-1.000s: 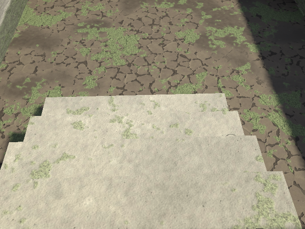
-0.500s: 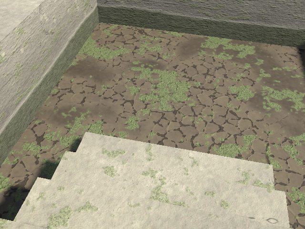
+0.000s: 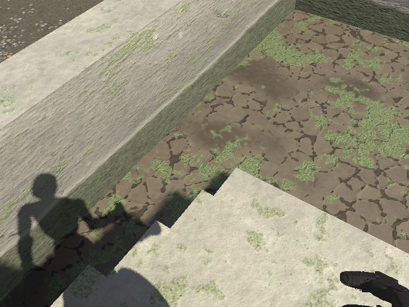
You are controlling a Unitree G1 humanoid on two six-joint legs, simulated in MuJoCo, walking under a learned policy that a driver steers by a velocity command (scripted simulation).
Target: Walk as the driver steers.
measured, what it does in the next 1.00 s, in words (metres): goes down, turning right: left foot 0.18 m lower, then right foot 0.18 m lower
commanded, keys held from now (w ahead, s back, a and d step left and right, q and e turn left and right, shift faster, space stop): w+e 1.00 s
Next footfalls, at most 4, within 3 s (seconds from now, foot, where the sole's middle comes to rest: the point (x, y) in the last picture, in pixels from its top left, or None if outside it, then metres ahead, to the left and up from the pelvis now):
0.04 left None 0.18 0.11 -0.84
0.66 right None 0.42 -0.23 -1.01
1.26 left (283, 268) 0.85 -0.15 -1.19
1.94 right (369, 263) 1.03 -0.59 -1.37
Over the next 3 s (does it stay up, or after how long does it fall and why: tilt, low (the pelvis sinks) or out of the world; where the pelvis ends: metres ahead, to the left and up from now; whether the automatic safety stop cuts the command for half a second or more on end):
stays up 1.43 -0.70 -0.78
